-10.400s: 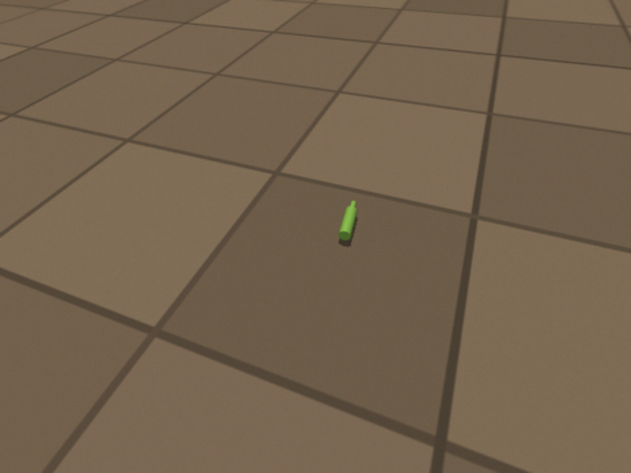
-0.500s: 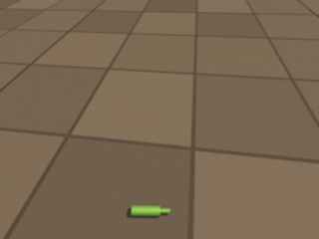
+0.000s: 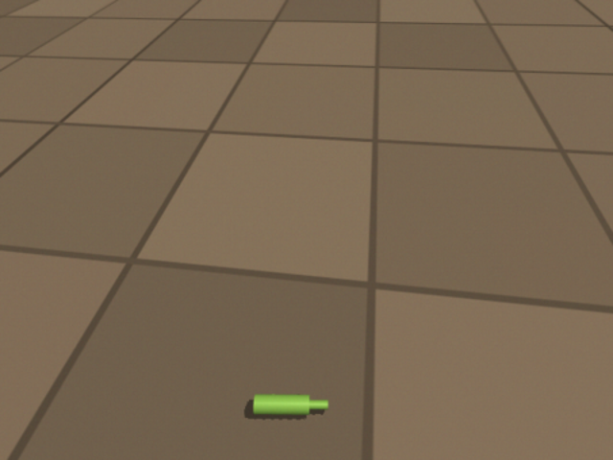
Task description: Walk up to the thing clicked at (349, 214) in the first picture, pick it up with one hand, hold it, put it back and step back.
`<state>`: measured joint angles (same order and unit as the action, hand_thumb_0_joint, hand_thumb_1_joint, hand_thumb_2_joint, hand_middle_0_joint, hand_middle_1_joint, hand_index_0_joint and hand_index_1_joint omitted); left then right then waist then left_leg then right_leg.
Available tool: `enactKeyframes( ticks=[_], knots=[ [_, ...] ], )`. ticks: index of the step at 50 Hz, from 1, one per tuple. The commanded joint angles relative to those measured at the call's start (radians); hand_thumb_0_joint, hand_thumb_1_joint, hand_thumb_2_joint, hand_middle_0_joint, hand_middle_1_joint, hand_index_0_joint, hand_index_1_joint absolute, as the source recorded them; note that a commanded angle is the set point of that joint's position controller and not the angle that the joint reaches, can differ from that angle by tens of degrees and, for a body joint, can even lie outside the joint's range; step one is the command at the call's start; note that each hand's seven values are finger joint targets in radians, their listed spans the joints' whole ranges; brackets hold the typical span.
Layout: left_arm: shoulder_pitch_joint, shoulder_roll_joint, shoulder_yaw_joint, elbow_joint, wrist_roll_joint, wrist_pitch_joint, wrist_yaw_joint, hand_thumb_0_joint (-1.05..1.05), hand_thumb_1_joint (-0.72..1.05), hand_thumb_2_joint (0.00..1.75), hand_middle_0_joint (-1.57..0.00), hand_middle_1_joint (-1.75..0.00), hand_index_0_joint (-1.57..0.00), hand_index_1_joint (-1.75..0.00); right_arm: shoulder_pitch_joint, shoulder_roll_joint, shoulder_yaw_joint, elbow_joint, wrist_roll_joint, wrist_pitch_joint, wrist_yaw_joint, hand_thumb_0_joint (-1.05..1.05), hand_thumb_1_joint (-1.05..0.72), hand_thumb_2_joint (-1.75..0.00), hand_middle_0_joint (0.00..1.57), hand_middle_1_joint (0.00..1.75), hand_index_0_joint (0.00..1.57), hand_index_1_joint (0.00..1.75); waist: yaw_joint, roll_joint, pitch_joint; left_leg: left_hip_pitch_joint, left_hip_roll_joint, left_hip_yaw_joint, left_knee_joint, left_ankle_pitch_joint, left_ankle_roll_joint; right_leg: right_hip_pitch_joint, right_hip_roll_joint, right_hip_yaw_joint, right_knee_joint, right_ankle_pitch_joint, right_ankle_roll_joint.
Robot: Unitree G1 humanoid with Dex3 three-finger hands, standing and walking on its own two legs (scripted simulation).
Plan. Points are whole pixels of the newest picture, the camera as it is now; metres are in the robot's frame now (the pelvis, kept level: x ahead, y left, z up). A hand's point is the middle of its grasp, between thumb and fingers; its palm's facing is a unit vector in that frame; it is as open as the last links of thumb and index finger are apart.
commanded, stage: stand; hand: left
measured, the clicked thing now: (291, 404) +0.44 +0.11 -0.75
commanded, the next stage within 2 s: walk up in 0.74 s
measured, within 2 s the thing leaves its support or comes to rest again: neither
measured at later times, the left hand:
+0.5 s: hand out of the picture +0.07 +0.26 -0.16, palm faces -0.02 -0.94 -0.35, open 7.4 cm
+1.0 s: hand out of the picture +0.07 +0.23 -0.16, palm faces -0.03 -0.92 -0.39, open 7.4 cm
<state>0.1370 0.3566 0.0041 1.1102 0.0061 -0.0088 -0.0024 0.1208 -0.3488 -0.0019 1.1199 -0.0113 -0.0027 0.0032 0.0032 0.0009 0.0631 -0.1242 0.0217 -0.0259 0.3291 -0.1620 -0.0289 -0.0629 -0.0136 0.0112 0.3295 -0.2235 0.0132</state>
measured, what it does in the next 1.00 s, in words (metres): lifts its right foot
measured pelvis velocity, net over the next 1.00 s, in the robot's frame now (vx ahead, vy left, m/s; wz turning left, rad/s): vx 0.00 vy -0.06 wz -0.03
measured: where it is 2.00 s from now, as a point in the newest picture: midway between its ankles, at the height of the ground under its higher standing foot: outside the picture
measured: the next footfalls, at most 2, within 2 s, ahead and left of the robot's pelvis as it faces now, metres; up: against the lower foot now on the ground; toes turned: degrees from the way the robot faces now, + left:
right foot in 1.02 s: +0.05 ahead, -0.21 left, +0.00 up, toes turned +2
left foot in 1.40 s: +0.06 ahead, +0.03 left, +0.00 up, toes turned +0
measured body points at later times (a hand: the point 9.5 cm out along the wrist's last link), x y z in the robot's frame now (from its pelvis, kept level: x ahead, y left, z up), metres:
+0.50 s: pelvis +0.00 +0.00 +0.00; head +0.01 +0.00 +0.45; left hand +0.07 +0.30 -0.13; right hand +0.08 -0.30 -0.13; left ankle +0.01 +0.14 -0.75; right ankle -0.03 -0.13 -0.75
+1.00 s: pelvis +0.00 -0.06 -0.02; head +0.03 -0.06 +0.43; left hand +0.07 +0.28 -0.13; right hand +0.04 -0.41 -0.13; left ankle +0.01 +0.14 -0.75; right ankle +0.00 -0.21 -0.74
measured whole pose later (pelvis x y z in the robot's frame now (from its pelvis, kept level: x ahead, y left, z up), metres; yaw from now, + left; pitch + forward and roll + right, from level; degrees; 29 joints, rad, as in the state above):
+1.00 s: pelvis +0.00 -0.06 -0.02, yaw -2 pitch -2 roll +2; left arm 0.19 0.44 0.12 0.96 0.04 0.07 -0.07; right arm 0.22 -0.41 -0.08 1.00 -0.05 -0.03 -0.05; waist 0.01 -0.04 0.11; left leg -0.22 0.10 -0.03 0.51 -0.26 -0.07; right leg -0.29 -0.05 0.07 0.66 -0.42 -0.03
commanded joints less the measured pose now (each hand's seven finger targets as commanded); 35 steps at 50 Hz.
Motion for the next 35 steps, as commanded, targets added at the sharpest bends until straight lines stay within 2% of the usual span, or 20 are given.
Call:
enactKeyframes(
  ticks=[1,7,10,14,21,25,28,35],
  knots=[
    [-0.029,0.215,0.037,-0.059,0.003,-0.018,0.012,0.0,0.9,0.9,-0.2,-0.3,-0.2,-0.3,-0.034,-0.216,-0.038,-0.053,0.004,-0.022,-0.011,0.0,-0.9,-0.9,0.2,0.3,0.2,0.3,-0.006,-0.004,-0.066,0.042,0.102,-0.072,-0.035,0.16,0.04,-0.05,-0.111,0.067,-0.063,0.152,-0.033],
    [-0.025,0.216,0.039,-0.062,0.004,-0.019,0.013,0.0,0.9,0.9,-0.2,-0.3,-0.2,-0.3,-0.03,-0.215,-0.039,-0.054,0.003,-0.02,-0.01,0.0,-0.9,-0.9,0.2,0.3,0.2,0.3,-0.007,-0.003,-0.057,0.03,0.1,-0.072,-0.036,0.131,0.039,-0.053,-0.11,0.068,-0.067,0.123,-0.033],
    [-0.026,0.219,0.04,-0.063,0.003,-0.02,0.013,0.0,0.9,0.9,-0.2,-0.3,-0.2,-0.3,-0.034,-0.214,-0.038,-0.055,0.004,-0.021,-0.01,0.0,-0.9,-0.9,0.2,0.3,0.2,0.3,-0.005,-0.001,-0.08,0.05,0.105,-0.069,-0.025,0.179,0.04,-0.042,-0.114,0.07,-0.058,0.172,-0.035],
    [-0.024,0.213,0.038,-0.063,0.003,-0.017,0.011,0.0,0.9,0.9,-0.2,-0.3,-0.2,-0.3,-0.038,-0.216,-0.037,-0.054,0.005,-0.023,-0.013,0.0,-0.9,-0.9,0.2,0.3,0.2,0.3,-0.003,0.009,-0.065,0.034,0.101,-0.07,-0.034,0.162,0.038,-0.044,-0.111,0.068,-0.059,0.154,-0.033],
    [-0.026,0.213,0.038,-0.063,0.004,-0.019,0.013,0.0,0.9,0.9,-0.2,-0.3,-0.2,-0.3,-0.037,-0.216,-0.039,-0.057,0.005,-0.023,-0.014,0.0,-0.9,-0.9,0.2,0.3,0.2,0.3,-0.003,-0.013,-0.089,0.058,0.108,-0.067,-0.019,0.214,0.041,-0.031,-0.114,0.065,-0.052,0.203,-0.034],
    [-0.029,0.214,0.038,-0.061,0.003,-0.016,0.013,0.0,0.9,0.9,-0.2,-0.3,-0.2,-0.3,-0.033,-0.214,-0.037,-0.054,0.004,-0.021,-0.012,0.0,-0.9,-0.9,0.2,0.3,0.2,0.3,-0.006,-0.004,-0.061,0.036,0.101,-0.065,-0.033,0.145,0.041,-0.045,-0.112,0.07,-0.066,0.145,-0.032],
    [-0.032,0.215,0.04,-0.064,0.004,-0.017,0.014,0.0,0.9,0.9,-0.2,-0.3,-0.2,-0.3,-0.034,-0.219,-0.039,-0.053,0.004,-0.023,-0.012,0.0,-0.9,-0.9,0.2,0.3,0.2,0.3,-0.005,-0.002,-0.072,0.046,0.106,-0.07,-0.034,0.174,0.04,-0.039,-0.111,0.066,-0.058,0.164,-0.035],
    [-0.032,0.211,0.039,-0.065,0.003,-0.018,0.013,0.0,0.9,0.9,-0.2,-0.3,-0.2,-0.3,-0.038,-0.217,-0.04,-0.054,0.003,-0.022,-0.011,0.0,-0.9,-0.9,0.2,0.3,0.2,0.3,-0.005,-0.006,-0.063,0.035,0.102,-0.07,-0.035,0.153,0.041,-0.043,-0.112,0.07,-0.067,0.144,-0.035]
  ],
)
